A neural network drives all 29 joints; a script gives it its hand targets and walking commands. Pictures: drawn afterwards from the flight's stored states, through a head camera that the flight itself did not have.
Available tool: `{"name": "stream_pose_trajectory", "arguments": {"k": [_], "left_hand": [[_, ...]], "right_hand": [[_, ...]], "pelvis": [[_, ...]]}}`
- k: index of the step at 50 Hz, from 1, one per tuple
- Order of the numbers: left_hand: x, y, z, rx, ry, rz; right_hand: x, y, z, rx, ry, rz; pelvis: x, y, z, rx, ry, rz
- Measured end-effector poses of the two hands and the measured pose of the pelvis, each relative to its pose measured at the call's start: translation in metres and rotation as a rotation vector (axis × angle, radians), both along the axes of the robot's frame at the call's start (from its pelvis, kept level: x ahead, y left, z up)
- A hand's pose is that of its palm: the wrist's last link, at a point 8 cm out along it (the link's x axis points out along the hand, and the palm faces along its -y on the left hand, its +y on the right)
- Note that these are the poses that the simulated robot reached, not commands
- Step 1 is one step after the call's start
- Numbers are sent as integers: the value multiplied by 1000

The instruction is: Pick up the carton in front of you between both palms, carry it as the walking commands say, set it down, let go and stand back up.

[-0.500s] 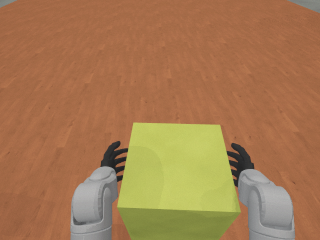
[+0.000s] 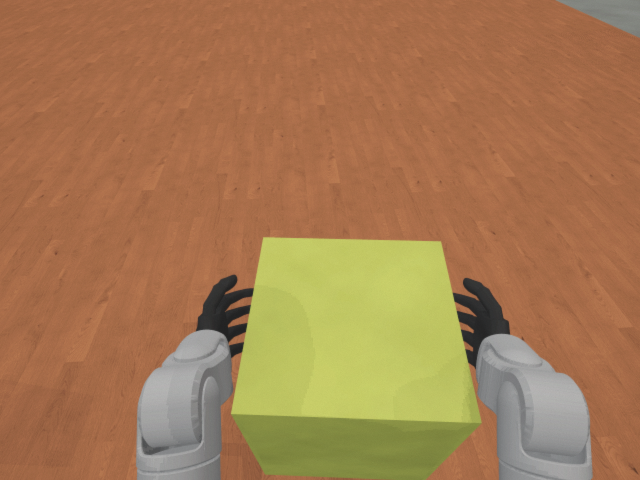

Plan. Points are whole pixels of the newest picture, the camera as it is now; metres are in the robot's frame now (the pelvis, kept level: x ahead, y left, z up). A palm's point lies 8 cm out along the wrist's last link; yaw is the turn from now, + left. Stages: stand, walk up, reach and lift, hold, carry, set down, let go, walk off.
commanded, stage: carry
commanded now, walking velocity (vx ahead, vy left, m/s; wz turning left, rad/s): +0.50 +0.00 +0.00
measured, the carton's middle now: (347, 365) +0.28 +0.00 +0.03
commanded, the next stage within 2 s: none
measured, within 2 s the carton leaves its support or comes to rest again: neither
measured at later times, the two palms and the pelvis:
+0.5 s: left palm (257, 205) +0.51 +0.14 +0.09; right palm (444, 214) +0.51 -0.16 +0.08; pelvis +0.24 -0.01 +0.01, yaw +2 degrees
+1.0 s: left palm (237, 185) +0.55 +0.18 +0.10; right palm (418, 185) +0.56 -0.12 +0.11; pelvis +0.29 +0.02 +0.02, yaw +2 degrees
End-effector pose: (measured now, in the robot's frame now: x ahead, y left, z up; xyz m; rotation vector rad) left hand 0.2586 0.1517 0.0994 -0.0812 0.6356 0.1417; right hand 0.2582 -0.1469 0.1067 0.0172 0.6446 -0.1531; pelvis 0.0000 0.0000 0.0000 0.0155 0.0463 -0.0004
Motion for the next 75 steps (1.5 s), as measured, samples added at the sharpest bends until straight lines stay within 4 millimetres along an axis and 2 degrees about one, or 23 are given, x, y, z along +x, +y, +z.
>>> {"name": "stream_pose_trajectory", "arguments": {"k": [5,11,16,20,23,26,33,40,50,56,75], "left_hand": [[61,10,-7,-7,112,-20],[124,13,1,-15,112,-19],[174,9,11,-2,58,11],[215,-1,6,38,52,17],[240,-7,-2,63,101,3],[256,-8,-8,60,131,-1],[284,0,-1,34,74,22],[291,16,3,18,75,34],[288,29,4,23,82,34],[283,35,0,16,72,30],[237,32,-22,49,110,29]], "right_hand": [[54,10,-7,2,112,-28],[117,13,4,-3,112,-30],[176,9,10,11,58,1],[221,-1,-5,39,52,14],[242,-7,-19,60,101,0],[256,-8,-24,60,131,-6],[291,0,-9,42,75,11],[302,16,0,22,75,26],[299,29,-1,22,83,29],[292,35,-4,18,73,22],[250,32,-30,8,109,52]], "pelvis": [[51,15,17,-27,14,-20],[109,17,30,-46,20,-9],[163,7,27,-30,13,-3],[211,-4,13,-22,1,9],[233,-6,13,-39,10,24],[250,-6,15,-37,15,29],[276,-4,15,-32,37,35],[289,7,19,-37,43,38],[291,20,18,-43,18,37],[283,27,13,-45,16,40],[248,22,9,-33,-22,46]]}}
